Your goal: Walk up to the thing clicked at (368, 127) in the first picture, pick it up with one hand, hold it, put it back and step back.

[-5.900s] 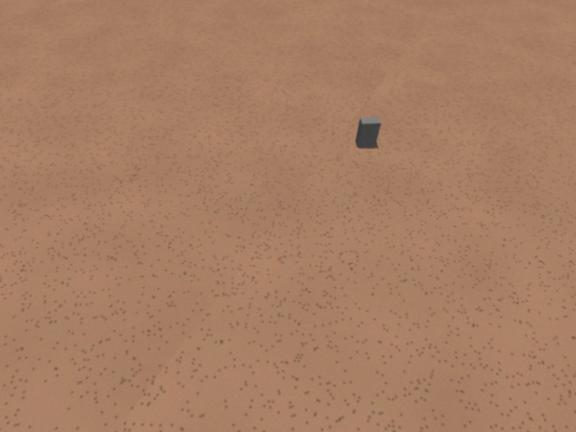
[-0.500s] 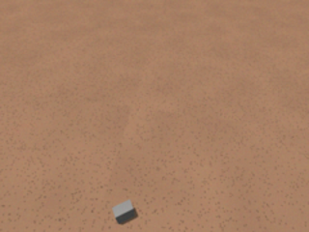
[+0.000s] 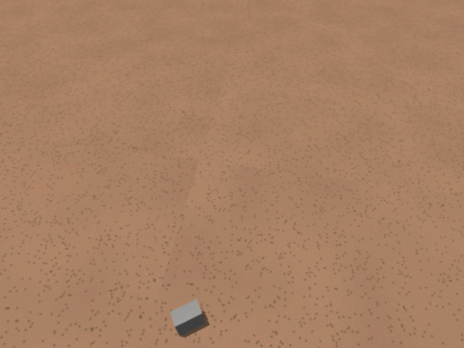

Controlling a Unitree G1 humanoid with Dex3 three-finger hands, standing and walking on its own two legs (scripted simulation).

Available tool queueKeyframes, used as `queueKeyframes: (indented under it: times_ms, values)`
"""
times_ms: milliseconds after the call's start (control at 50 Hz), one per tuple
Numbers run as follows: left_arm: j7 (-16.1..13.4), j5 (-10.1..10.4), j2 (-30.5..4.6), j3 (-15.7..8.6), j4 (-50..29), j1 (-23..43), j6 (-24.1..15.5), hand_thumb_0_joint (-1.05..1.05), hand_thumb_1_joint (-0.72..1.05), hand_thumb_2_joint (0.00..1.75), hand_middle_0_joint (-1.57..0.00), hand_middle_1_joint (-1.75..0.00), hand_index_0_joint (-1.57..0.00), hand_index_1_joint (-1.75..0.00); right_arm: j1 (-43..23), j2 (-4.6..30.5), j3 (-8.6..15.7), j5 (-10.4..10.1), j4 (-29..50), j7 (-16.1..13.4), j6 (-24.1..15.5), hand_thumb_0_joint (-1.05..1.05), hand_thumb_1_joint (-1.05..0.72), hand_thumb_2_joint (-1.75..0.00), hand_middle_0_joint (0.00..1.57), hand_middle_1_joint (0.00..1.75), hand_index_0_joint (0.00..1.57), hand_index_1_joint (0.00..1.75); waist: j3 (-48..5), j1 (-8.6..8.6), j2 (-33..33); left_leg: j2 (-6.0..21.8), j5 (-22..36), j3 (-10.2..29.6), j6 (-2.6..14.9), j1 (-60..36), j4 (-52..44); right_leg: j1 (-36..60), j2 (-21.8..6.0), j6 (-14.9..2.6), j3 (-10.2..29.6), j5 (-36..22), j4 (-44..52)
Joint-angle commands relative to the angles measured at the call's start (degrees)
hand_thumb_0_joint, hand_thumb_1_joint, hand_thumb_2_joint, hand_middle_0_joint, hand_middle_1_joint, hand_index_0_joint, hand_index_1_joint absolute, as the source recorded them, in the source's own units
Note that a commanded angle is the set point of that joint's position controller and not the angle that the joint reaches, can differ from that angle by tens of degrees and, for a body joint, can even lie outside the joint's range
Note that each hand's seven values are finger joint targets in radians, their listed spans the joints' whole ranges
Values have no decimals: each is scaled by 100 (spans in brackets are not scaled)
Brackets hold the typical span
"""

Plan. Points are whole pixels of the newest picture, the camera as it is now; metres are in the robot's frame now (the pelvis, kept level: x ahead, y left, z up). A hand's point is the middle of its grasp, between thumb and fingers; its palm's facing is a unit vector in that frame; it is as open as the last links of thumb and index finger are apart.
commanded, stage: stand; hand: left
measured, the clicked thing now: (188, 318) +0.34 +0.15 -0.71
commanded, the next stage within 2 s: none
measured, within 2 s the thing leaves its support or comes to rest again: neither
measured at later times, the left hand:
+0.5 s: hand out of the picture +0.07 +0.25 -0.16, palm faces -0.02 -0.94 -0.34, open 7.4 cm
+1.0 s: hand out of the picture +0.06 +0.25 -0.16, palm faces -0.02 -0.94 -0.34, open 7.4 cm
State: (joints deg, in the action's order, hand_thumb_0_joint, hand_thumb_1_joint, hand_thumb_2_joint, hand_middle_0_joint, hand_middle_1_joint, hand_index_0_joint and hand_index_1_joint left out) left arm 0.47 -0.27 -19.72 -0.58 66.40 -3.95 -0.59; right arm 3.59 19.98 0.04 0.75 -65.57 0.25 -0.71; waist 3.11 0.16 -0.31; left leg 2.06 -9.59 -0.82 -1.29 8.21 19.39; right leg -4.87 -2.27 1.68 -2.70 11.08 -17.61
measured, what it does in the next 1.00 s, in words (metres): stands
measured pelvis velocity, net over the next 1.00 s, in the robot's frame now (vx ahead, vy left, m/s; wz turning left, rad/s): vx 0.00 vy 0.00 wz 0.01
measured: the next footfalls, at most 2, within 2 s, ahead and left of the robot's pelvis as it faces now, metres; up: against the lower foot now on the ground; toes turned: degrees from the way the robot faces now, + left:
none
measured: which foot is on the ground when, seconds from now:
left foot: down 0.00-1.00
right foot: down 0.00-1.00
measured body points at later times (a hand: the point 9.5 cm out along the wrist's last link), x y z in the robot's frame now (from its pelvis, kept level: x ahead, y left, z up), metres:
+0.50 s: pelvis -0.01 +0.00 +0.00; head +0.01 +0.00 +0.45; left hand +0.07 +0.30 -0.13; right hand +0.08 -0.30 -0.13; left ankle +0.01 +0.13 -0.75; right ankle -0.02 -0.14 -0.75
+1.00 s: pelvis +0.00 +0.00 +0.00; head +0.01 +0.00 +0.45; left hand +0.07 +0.30 -0.13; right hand +0.07 -0.30 -0.13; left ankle +0.01 +0.13 -0.75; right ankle -0.02 -0.14 -0.75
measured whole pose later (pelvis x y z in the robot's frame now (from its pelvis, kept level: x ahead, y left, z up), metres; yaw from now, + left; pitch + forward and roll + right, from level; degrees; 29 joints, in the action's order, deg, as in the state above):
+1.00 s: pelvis +0.00 +0.00 +0.00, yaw +0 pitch -2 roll +0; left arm 0.5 -0.4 -20.2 0.0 65.6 -6.3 -0.6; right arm 5.5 20.0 -0.1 0.8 -65.5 0.5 -0.4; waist 3.1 0.1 -0.2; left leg 2.2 -9.1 -0.4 -1.5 8.2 18.9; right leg -4.8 -2.1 1.4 -3.1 10.8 -17.3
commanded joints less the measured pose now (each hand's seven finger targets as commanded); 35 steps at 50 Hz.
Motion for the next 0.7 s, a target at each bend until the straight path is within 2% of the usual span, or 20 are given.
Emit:
queueKeyframes:
  times_ms: [0,80,140,380,500,560,580,680]
  values:
    - [-82,-29,-1234,-229,-331,196,-110,0,90,90,-20,-30,-20,-30,-302,1236,224,-35,350,-68,-113,0,-90,-90,20,30,20,30,-723,-18,-23,634,1356,451,189,-334,-215,158,-650,-188,461,-1170,227]
    - [-72,-12,-1232,-214,-372,209,-112,0,90,90,-20,-30,-20,-30,-285,1225,212,-20,335,-62,-127,0,-90,-90,20,30,20,30,-719,-25,-29,647,1433,441,160,-382,-253,133,-645,-191,449,-1151,206]
    - [-73,-29,-1239,-209,-356,202,-102,0,90,90,-20,-30,-20,-30,-309,1223,207,-30,335,-58,-114,0,-90,-90,20,30,20,30,-582,-25,15,630,1095,457,155,-314,-309,24,-627,-174,451,-853,291]
    - [-72,-27,-1261,-197,-365,174,-118,0,90,90,-20,-30,-20,-30,-183,1215,212,-28,324,-30,-95,0,-90,-90,20,30,20,30,-472,2,69,589,755,493,180,-198,-347,-41,-647,-180,479,-599,401]
    - [-76,-29,-1259,-194,-373,75,-115,0,90,90,-20,-30,-20,-30,-182,1229,215,-12,350,-42,-102,0,-90,-90,20,30,20,30,-538,-33,37,629,942,511,180,-288,-318,-30,-641,-185,452,-665,334]
    - [-69,-46,-1290,-196,-356,76,-108,0,90,90,-20,-30,-20,-30,-123,1216,203,-25,327,-38,-83,0,-90,-90,20,30,20,30,-402,4,49,591,455,521,170,-179,-366,-101,-622,-184,467,-307,403]
    - [-77,-47,-1320,-206,-372,122,-104,0,90,90,-20,-30,-20,-30,-98,1195,203,-18,333,-35,-79,0,-90,-90,20,30,20,30,-395,19,74,599,489,537,163,-141,-391,-128,-625,-191,463,-248,381]
    - [-72,-42,-1303,-196,-373,39,-119,0,90,90,-20,-30,-20,-30,-61,1196,200,-15,325,-30,-76,0,-90,-90,20,30,20,30,-410,12,26,573,517,535,170,-107,-367,-84,-634,-185,479,-401,404]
